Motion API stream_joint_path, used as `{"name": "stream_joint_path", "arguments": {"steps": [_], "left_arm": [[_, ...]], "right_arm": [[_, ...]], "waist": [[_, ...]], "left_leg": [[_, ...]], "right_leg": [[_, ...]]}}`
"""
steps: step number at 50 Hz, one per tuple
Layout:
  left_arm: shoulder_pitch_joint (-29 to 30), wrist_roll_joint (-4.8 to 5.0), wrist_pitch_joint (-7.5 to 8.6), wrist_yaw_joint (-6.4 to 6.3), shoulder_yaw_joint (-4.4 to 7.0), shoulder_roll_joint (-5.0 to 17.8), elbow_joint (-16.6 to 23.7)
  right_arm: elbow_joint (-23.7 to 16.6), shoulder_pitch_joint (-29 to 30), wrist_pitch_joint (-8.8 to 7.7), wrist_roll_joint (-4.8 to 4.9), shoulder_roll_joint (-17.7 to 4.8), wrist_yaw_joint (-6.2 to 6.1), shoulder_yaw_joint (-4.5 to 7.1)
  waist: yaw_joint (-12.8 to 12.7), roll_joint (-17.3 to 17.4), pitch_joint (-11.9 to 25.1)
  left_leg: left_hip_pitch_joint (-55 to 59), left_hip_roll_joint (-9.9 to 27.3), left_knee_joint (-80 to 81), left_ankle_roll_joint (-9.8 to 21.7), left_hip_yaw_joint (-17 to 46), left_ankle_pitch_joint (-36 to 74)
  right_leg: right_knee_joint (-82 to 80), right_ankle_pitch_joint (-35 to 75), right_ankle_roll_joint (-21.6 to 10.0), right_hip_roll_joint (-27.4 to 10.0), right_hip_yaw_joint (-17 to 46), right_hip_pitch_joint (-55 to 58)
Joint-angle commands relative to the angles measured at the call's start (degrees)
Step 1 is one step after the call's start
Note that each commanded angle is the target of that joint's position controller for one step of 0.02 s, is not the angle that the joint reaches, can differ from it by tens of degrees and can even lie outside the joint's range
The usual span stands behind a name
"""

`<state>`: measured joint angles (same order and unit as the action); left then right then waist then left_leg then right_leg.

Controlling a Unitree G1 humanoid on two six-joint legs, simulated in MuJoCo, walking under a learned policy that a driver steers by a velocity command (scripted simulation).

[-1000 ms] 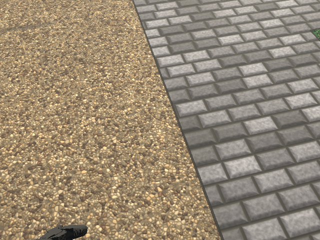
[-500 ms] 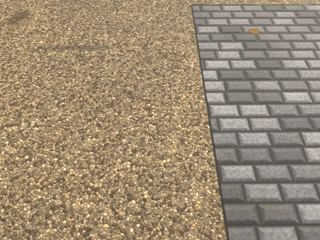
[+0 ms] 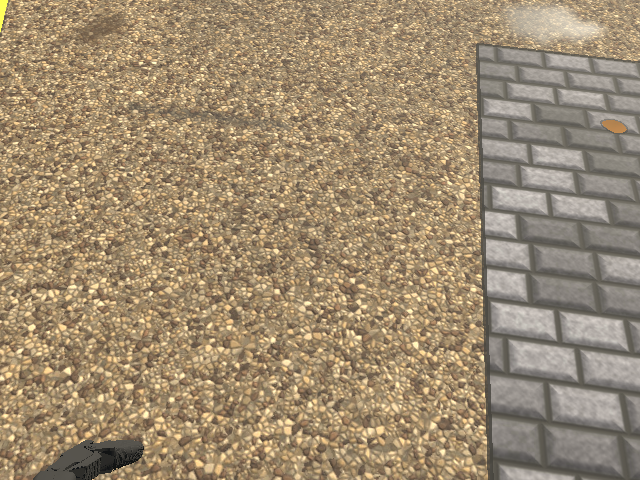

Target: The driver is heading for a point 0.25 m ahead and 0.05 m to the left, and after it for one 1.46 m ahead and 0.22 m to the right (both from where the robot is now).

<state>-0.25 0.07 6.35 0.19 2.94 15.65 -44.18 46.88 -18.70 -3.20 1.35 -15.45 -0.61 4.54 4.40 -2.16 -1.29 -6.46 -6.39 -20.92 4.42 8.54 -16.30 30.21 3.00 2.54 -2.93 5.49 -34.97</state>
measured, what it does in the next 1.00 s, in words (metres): walks ahead: right foot, then left foot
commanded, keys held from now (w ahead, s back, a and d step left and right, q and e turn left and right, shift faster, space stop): w+q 0.02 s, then q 0.32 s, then e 0.66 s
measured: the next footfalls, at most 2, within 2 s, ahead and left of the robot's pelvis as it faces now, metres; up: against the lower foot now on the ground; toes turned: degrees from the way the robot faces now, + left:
right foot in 0.08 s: +0.24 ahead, -0.14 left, +0.00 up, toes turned +6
left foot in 0.52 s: +0.23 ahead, +0.13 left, +0.00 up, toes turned +14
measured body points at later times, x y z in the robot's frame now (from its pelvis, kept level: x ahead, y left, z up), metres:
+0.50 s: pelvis +0.17 -0.03 +0.00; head +0.21 -0.01 +0.45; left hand +0.20 +0.27 -0.12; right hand +0.41 -0.23 -0.09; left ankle +0.20 +0.12 -0.73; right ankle +0.20 -0.14 -0.74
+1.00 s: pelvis +0.19 -0.01 +0.00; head +0.23 -0.03 +0.45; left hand +0.30 +0.29 -0.10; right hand +0.38 -0.29 -0.10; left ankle +0.18 +0.13 -0.67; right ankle +0.21 -0.10 -0.74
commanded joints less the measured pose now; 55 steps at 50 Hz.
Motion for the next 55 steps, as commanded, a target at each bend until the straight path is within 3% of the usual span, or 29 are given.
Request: {"name": "stream_joint_path", "arguments": {"steps": [1, 3, 4, 5, 6, 7, 8, 9, 10, 12, 18, 22, 25, 26, 27, 28, 29, 30, 32, 38, 39, 40, 41, 42, 43, 45, 47, 51, 55], "left_arm": [[3.9, 0.47, 1.59, 0.63, 1.6, 6.41, 5.03], [-1.68, -0.25, 2.28, 0.52, 2.46, 8.06, 3.88], [-7.33, -1.43, 2.66, 0.28, 3.14, 10.03, 3.17], [-15.67, -2.4, 2.42, -0.17, 3.93, 13.88, 2.79], [-16.95, -2.29, 1.17, 0.34, 4.3, 15.6, 1.46], [-14.36, -0.93, 0.41, 0.45, 2.94, 9.44, 3.6], [-11.97, -0.63, -0.32, 0.07, 1.96, 6.03, 4.63], [-9.23, -0.96, -1.01, -0.06, 1.55, 5.59, 4.77], [-7.6, -1.03, -1.5, -0.13, 1.47, 5.35, 4.36], [-6.02, -1.65, -1.7, -0.22, 1.77, 6.22, 3.69], [-4.77, -0.58, -3.13, -1.41, 2.92, 8.92, 2.73], [-6.5, 0.42, -3.78, -0.13, 2.42, 8.84, 0.32], [-5.58, 1.58, -3.61, 1.09, 1.08, 6.94, -1.16], [-8.43, 1.07, -3.22, 1.44, 0.28, 5.15, -2.09], [-10.97, -1.3, -2.83, 1.96, -0.74, 2.85, -1.58], [-15.35, -0.93, -3.05, 1.93, -1.15, 1.5, -2.32], [-11.66, -0.2, -3.72, 1.43, -0.57, 4.88, -1.86], [-9.29, 0.28, -4.28, 1.03, 0.11, 6.89, -0.96], [-9.42, -0.01, -5.78, 0.11, 0.67, 8.16, -0.82], [-12.24, 0.16, -7.68, 0.7, 1.67, 6.16, 0.24], [-12.41, -0.14, -7.83, 0.78, 1.97, 6.69, 0.55], [-11.67, -0.47, -7.76, 0.35, 3.16, 10.8, 1.24], [-12.25, -0.69, -7.67, -0.03, 4.08, 14.32, 1.83], [-16.29, -1.9, -7.01, 0.05, 3.93, 14.27, 1.47], [-16.06, -2.14, -5.89, 0.09, 3.55, 13.8, 1.94], [-10.42, 0.04, -5.17, -0.43, 3.47, 12.66, 3.65], [-8.3, 0.74, -6.13, -1.3, 3.0, 10.99, 4.33], [-9.42, 0.86, -7.73, -2.1, 3.8, 12.08, 5.04], [-7.81, 1.02, -8.58, -1.57, 4.21, 12.54, 6.36]], "right_arm": [[-2.74, -1.46, 0.0, 0.11, -8.52, -0.65, 2.12], [-3.83, 0.22, 0.69, -0.23, -8.08, -1.0, 2.05], [-5.1, 1.1, 0.74, -0.56, -6.12, -0.95, 1.35], [-7.18, 0.76, 0.77, -1.67, -3.45, -1.18, 0.34], [-8.14, -10.54, 0.38, -0.09, -2.15, -0.94, -0.19], [-5.66, -11.01, 0.9, 0.41, -8.67, -1.11, 1.03], [-6.73, -4.48, 1.71, 0.23, -11.09, -1.19, 1.82], [-7.4, -1.33, 2.53, -0.12, -10.7, -1.44, 2.04], [-8.24, 0.14, 3.21, -0.47, -10.05, -1.57, 2.28], [-9.02, -0.91, 4.55, 0.2, -6.55, -1.43, 1.76], [-12.71, 4.01, 5.03, -0.58, -4.54, -0.64, 0.95], [-13.46, 7.54, 4.83, -1.42, -3.39, 0.01, 0.22], [-11.72, 5.43, 4.19, -1.96, -3.69, 0.09, 0.39], [-11.96, 5.28, 3.95, -2.32, -6.54, -0.36, 0.94], [-13.19, 4.56, 4.08, -3.28, -11.27, -1.23, 1.64], [-13.43, 8.63, 4.62, -3.46, -9.84, -1.58, 1.03], [-13.71, 11.15, 4.57, -3.02, -7.9, -1.1, 0.88], [-13.33, 12.17, 4.45, -2.8, -8.18, -0.97, 1.12], [-12.79, 11.86, 4.14, -2.38, -9.6, -1.24, 1.73], [-12.41, 14.96, 3.97, -0.98, -8.38, -3.07, 2.1], [-12.1, 15.19, 4.01, -0.64, -7.91, -3.18, 2.15], [-12.21, 13.36, 3.99, -1.09, -6.61, -3.07, 2.11], [-13.57, 15.89, 4.0, -1.85, -5.07, -3.14, 1.61], [-15.11, 21.19, 3.85, -1.72, -4.66, -3.26, 1.28], [-14.71, 20.21, 3.75, -1.29, -4.87, -3.0, 1.59], [-12.73, 16.44, 3.94, -1.41, -6.14, -2.93, 2.1], [-12.08, 15.46, 3.6, -1.73, -5.98, -3.08, 2.17], [-11.87, 15.18, 2.77, -1.0, -3.57, -2.08, 1.11], [-11.28, 12.78, 2.33, -0.49, -5.28, -0.95, 1.56]], "waist": [[-1.26, 8.28, 1.7], [-4.69, 9.71, 3.3], [-7.44, 8.56, 8.64], [-9.87, 0.21, 17.61], [-4.19, -20.32, 25.06], [-5.19, -11.36, 21.64], [-6.9, -5.72, 14.51], [-5.95, -1.2, 10.65], [-4.82, -1.17, 7.43], [-3.13, -4.62, 5.1], [-3.98, -3.67, 8.18], [-4.81, -3.68, 7.29], [-2.29, -3.75, 6.47], [-2.9, -1.97, 7.36], [-5.09, 5.65, 11.61], [-7.72, 13.38, 12.58], [-5.97, 12.12, 10.08], [-5.71, 12.34, 7.53], [-5.25, 13.51, 5.49], [-6.44, 10.55, 4.76], [-6.64, 7.74, 3.94], [-4.68, -2.85, 2.93], [-5.66, -11.99, 1.76], [-9.98, -14.28, 2.56], [-9.06, -8.8, 4.81], [-5.83, -2.63, 5.19], [-4.87, -2.96, 6.36], [-5.96, -5.02, 8.0], [-6.1, -8.31, 7.04]], "left_leg": [[-1.51, 14.24, 0.74, 6.89, 12.84, 11.45], [-0.12, 12.01, -6.91, 4.54, 13.55, 19.94], [-2.88, 8.46, -16.58, 2.11, 11.11, 21.93], [-12.14, 3.54, -33.8, -1.06, 5.0, 6.66], [-29.28, -1.61, -48.77, -3.85, 1.69, -24.44], [-33.36, 3.55, -55.41, -5.16, 3.85, -21.43], [-35.11, 5.0, -56.71, -6.25, 1.28, -17.5], [-33.58, 6.98, -55.35, -7.12, -0.78, -14.56], [-32.43, 8.68, -52.8, -7.47, -1.6, -12.64], [-27.54, 9.71, -48.29, -7.62, -4.36, -9.78], [-23.7, 11.0, -32.84, -7.69, -6.11, 1.9], [-15.95, 8.84, -20.5, -6.14, -7.6, 2.9], [-3.67, 6.7, -1.77, -3.95, -9.38, 12.78], [3.6, 10.21, 1.16, -2.65, -5.47, 21.65], [11.69, 21.18, -3.48, 0.58, 3.77, 42.15], [8.57, 25.99, -3.86, 7.09, 6.22, 36.5], [2.6, 22.53, -2.31, 6.99, 3.9, 25.59], [1.54, 19.87, -1.69, 4.92, 1.56, 19.63], [-1.01, 20.51, -0.92, 4.29, 0.78, 17.53], [-6.57, 23.96, -5.19, 4.57, -2.4, 19.04], [-8.75, 21.83, -8.44, 2.18, -5.17, 15.21], [-11.43, 15.85, -16.58, -2.1, -11.88, 8.62], [-20.61, 6.94, -26.6, -6.62, -15.98, -0.61], [-29.35, 3.61, -38.29, -7.2, -10.33, -21.13], [-31.39, 5.04, -46.15, -6.65, -4.89, -22.81], [-32.8, 7.1, -46.96, -6.78, -3.28, -15.23], [-28.98, 7.11, -42.27, -7.72, -4.22, -10.25], [-22.59, 5.26, -27.57, -8.67, -5.28, -5.85], [-14.94, 3.57, -16.9, -8.28, -5.94, -4.3]], "right_leg": [[-3.19, -2.36, -1.23, 2.32, -0.9, 7.59], [-6.86, -3.98, -3.46, 3.28, -2.47, 14.54], [-6.1, 1.47, -6.02, -0.63, -0.4, 25.26], [-2.34, 16.09, -9.49, -11.88, 9.45, 41.28], [-5.05, 17.51, -19.69, -24.45, 32.8, 55.47], [-5.69, 10.98, -18.39, -23.28, 31.49, 51.82], [-5.73, 12.59, -15.94, -20.31, 20.5, 44.87], [-6.61, 16.15, -14.8, -17.4, 13.76, 37.54], [-7.73, 17.51, -14.63, -15.44, 9.8, 31.64], [-11.93, 16.31, -14.65, -12.5, 3.01, 23.85], [-15.18, 15.0, -16.64, -13.94, -4.58, 25.68], [-13.85, 10.8, -15.86, -12.38, -5.53, 25.13], [-8.6, 3.18, -11.81, -9.47, -4.58, 22.74], [-6.39, -1.91, -7.92, -7.08, -4.86, 19.53], [-0.15, -18.25, -3.75, -3.18, -7.2, 14.62], [0.94, -29.61, -1.14, -1.3, -7.84, 12.8], [1.63, -26.86, -0.33, -0.82, -7.68, 15.17], [2.83, -23.11, -0.47, 0.13, -8.45, 13.2], [5.03, -20.01, -0.68, 0.31, -8.12, 12.62], [9.99, -21.48, -4.66, 0.23, -8.21, 14.88], [5.44, -13.97, -6.18, -0.21, -6.61, 16.69], [-1.3, 0.79, -9.03, -4.44, 1.2, 17.41], [-7.85, 6.12, -15.85, -10.99, 14.88, 21.78], [-12.72, 10.8, -22.16, -17.11, 24.36, 27.15], [-11.62, 12.01, -22.76, -17.58, 23.41, 29.69], [-8.5, 13.54, -18.5, -13.99, 16.38, 30.69], [-8.23, 12.62, -16.12, -10.61, 12.82, 29.21], [-7.37, 8.44, -15.09, -8.06, 11.75, 29.41], [-7.66, 2.36, -14.89, -7.65, 16.29, 25.04]]}}
Velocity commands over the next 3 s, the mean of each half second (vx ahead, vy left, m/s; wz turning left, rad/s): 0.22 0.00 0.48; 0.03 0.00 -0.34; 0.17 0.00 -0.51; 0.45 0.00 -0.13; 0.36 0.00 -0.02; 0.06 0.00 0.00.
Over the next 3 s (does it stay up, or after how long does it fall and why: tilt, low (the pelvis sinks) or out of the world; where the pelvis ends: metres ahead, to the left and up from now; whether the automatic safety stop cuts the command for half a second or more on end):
stays up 0.73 -0.20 -0.01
